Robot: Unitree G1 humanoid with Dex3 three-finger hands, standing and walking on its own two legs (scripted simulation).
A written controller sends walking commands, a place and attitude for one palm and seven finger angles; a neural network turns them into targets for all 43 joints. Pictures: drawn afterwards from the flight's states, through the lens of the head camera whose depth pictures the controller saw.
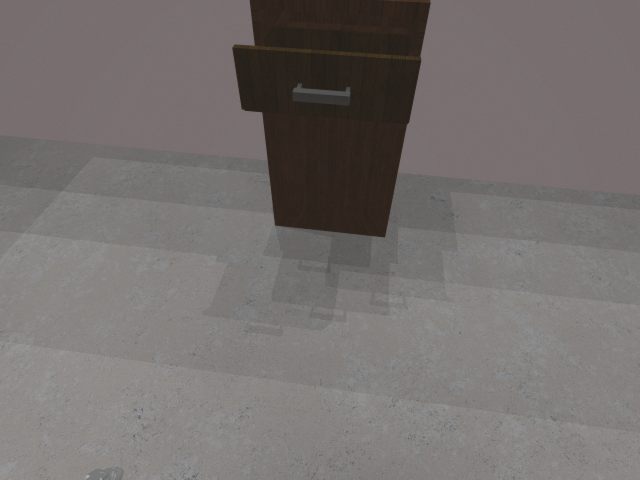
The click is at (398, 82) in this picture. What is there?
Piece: drawer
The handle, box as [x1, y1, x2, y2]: [292, 83, 350, 105]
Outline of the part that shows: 292,92 293,100 348,105 350,87 346,87 345,92 306,89 301,87 301,83 298,83 297,87 294,88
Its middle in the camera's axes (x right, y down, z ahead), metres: +0.00 -0.35 +0.94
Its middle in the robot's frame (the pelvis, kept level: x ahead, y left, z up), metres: +0.95 +0.05 +0.02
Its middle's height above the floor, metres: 0.80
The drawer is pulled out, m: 0.26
